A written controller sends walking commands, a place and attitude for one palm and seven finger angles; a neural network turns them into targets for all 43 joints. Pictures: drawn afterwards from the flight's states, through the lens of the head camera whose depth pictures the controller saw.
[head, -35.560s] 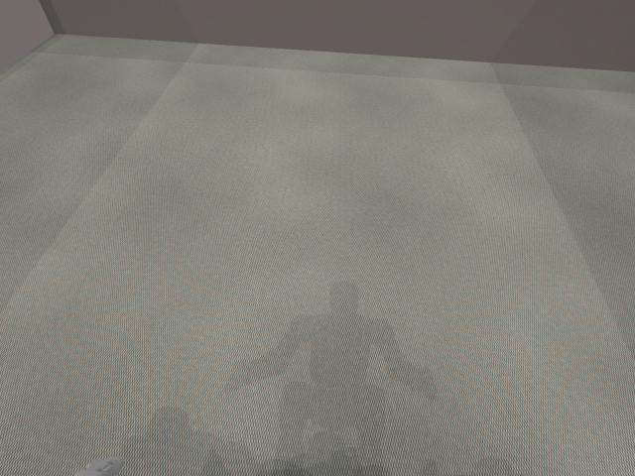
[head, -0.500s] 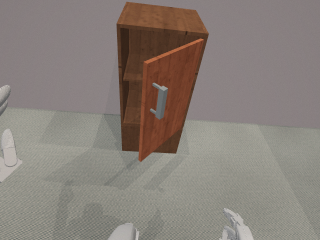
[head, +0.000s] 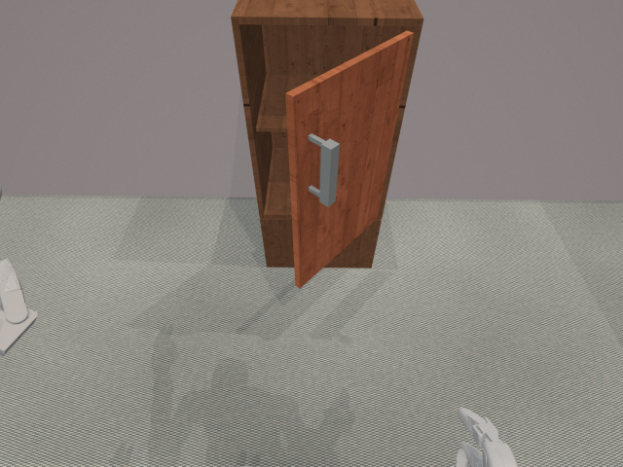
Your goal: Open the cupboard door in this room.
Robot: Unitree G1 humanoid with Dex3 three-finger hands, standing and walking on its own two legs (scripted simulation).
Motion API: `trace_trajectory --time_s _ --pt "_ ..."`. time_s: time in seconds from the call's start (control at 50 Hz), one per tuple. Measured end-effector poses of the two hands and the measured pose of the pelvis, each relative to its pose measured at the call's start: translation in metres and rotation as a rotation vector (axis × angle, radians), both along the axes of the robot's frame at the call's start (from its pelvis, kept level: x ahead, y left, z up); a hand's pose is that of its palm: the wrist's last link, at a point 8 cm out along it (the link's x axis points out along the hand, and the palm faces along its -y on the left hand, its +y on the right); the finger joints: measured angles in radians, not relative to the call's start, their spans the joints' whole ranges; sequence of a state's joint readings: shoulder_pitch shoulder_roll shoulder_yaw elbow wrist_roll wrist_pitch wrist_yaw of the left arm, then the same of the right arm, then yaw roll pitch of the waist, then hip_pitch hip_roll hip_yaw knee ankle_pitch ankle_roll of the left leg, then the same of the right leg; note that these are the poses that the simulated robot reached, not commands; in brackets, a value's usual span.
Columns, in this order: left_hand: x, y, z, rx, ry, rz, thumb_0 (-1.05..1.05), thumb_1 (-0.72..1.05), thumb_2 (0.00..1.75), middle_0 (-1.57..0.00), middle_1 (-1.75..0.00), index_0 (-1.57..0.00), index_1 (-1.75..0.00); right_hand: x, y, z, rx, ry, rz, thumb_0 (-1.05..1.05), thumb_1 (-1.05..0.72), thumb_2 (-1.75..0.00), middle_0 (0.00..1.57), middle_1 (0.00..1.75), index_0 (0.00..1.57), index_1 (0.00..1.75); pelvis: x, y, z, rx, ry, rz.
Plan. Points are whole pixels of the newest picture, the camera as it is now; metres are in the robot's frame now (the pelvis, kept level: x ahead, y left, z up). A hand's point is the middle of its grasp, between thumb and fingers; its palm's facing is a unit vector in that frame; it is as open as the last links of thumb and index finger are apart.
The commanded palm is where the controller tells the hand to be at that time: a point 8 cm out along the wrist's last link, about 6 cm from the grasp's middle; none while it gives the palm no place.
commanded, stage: stop stepping back and stand still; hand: left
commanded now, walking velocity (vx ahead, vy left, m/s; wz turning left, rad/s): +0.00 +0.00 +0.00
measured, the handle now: (320, 170) +0.66 +0.02 -0.02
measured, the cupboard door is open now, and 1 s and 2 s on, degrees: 48 48 48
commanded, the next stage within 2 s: let the arm hang, fingers relaxed in 0.44 s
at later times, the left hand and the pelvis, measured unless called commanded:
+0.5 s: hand (56, 303) +0.23 +0.26 +0.17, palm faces +0.39 -0.77 -0.51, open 7.4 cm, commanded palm +0.17 +0.29 +0.19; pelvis +0.03 +0.00 +0.02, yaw +0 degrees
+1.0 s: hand out of the picture +0.00 +0.20 -0.16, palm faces +0.04 -0.97 -0.22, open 7.0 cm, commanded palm none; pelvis +0.01 +0.01 +0.02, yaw +2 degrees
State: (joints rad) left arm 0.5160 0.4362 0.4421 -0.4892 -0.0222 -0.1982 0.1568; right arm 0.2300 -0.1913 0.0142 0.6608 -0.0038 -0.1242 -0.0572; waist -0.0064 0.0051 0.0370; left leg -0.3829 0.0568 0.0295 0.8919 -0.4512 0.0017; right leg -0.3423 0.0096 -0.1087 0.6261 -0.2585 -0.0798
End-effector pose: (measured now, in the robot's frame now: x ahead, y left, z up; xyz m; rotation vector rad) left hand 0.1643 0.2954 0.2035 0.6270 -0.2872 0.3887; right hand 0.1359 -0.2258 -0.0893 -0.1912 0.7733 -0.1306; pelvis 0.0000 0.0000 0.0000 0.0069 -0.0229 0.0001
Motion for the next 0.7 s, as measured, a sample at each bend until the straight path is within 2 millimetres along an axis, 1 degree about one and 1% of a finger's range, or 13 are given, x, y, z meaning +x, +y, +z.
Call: trace_trajectory --time_s 0.06,0.12,0.2,0.3,0.38,0.44,0.54,0.56,0.58,0.6,0.64,0.66,0.7 --pt "0.005 0.000 -0.004 -0.036 0.007 0.019 0.01 0.89 0.90 -0.22 -0.30 -0.22 -0.31 -0.004 -0.014 0.002 -0.027 0.035 -0.024 0.01 -0.91 -0.90 0.20 0.30 0.20 0.30 0.005 -0.002 0.004 0.006 0.003 0.002" --pt "0.008 -0.002 -0.008 -0.051 0.007 0.006 0.01 0.89 0.90 -0.22 -0.30 -0.22 -0.30 -0.002 -0.025 0.005 -0.069 0.017 -0.041 0.01 -0.91 -0.90 0.20 0.30 0.20 0.30 0.011 -0.001 0.001 -0.011 0.003 0.006" --pt "0.014 -0.005 -0.008 -0.043 0.033 0.003 0.01 0.89 0.90 -0.22 -0.30 -0.22 -0.30 0.006 -0.030 0.012 -0.072 0.003 -0.057 0.01 -0.91 -0.90 0.20 0.30 0.20 0.30 0.018 -0.005 0.006 0.007 0.004 -0.008" --pt "0.023 -0.011 -0.006 -0.033 0.059 0.004 0.01 0.89 0.90 -0.22 -0.30 -0.22 -0.30 0.026 -0.029 0.018 -0.045 -0.043 -0.044 0.01 -0.91 -0.90 0.20 0.30 0.20 0.30 0.023 -0.010 0.010 0.005 0.014 -0.009" --pt "0.026 -0.013 -0.008 -0.048 0.081 -0.001 0.01 0.89 0.90 -0.22 -0.30 -0.22 -0.30 0.040 -0.025 0.021 -0.027 -0.071 -0.037 0.01 -0.91 -0.90 0.20 0.30 0.20 0.30 0.026 -0.009 0.011 0.000 0.016 -0.002" --pt "0.025 -0.011 -0.011 -0.062 0.104 0.007 0.01 0.89 0.90 -0.22 -0.30 -0.22 -0.30 0.047 -0.020 0.025 -0.021 -0.077 -0.030 0.01 -0.91 -0.90 0.20 0.30 0.20 0.30 0.028 -0.007 0.013 -0.002 0.018 -0.002" --pt "0.023 0.000 -0.015 -0.081 0.128 0.038 0.01 0.89 0.90 -0.22 -0.30 -0.22 -0.30 0.054 -0.011 0.028 -0.026 -0.073 -0.007 0.01 -0.91 -0.90 0.20 0.30 0.20 0.30 0.030 -0.003 0.016 -0.004 0.020 -0.006" --pt "0.025 0.002 -0.022 -0.080 0.146 0.033 0.01 0.89 0.90 -0.22 -0.30 -0.22 -0.30 0.055 -0.010 0.026 -0.016 -0.078 0.012 0.01 -0.91 -0.90 0.20 0.30 0.20 0.30 0.030 -0.001 0.016 -0.004 0.027 0.002" --pt "0.030 0.006 -0.040 -0.093 0.210 0.031 0.01 0.89 0.90 -0.21 -0.30 -0.21 -0.30 0.056 -0.009 0.020 -0.006 -0.063 0.039 0.01 -0.91 -0.90 0.20 0.30 0.20 0.30 0.028 0.001 0.014 -0.002 0.034 0.012" --pt "0.034 0.010 -0.064 -0.125 0.305 0.041 0.00 0.90 0.90 -0.21 -0.30 -0.21 -0.30 0.056 -0.010 0.012 0.000 -0.033 0.063 0.01 -0.91 -0.90 0.20 0.30 0.20 0.30 0.027 0.003 0.012 0.001 0.041 0.020" --pt "0.036 0.015 -0.123 -0.223 0.536 0.087 0.00 0.90 0.90 -0.21 -0.30 -0.21 -0.30 0.053 -0.012 -0.003 0.004 0.038 0.084 0.01 -0.91 -0.90 0.20 0.30 0.20 0.30 0.023 0.006 0.009 0.005 0.047 0.027" --pt "0.032 0.014 -0.154 -0.274 0.657 0.111 0.00 0.90 0.90 -0.20 -0.30 -0.21 -0.30 0.050 -0.013 -0.009 0.006 0.070 0.083 0.01 -0.91 -0.90 0.20 0.30 0.20 0.30 0.022 0.007 0.008 0.007 0.046 0.027" --pt "0.013 0.003 -0.213 -0.369 0.886 0.141 0.00 0.91 0.90 -0.20 -0.30 -0.20 -0.30 0.038 -0.015 -0.016 0.006 0.129 0.067 0.01 -0.91 -0.90 0.20 0.30 0.20 0.30 0.020 0.007 0.007 0.008 0.038 0.027"
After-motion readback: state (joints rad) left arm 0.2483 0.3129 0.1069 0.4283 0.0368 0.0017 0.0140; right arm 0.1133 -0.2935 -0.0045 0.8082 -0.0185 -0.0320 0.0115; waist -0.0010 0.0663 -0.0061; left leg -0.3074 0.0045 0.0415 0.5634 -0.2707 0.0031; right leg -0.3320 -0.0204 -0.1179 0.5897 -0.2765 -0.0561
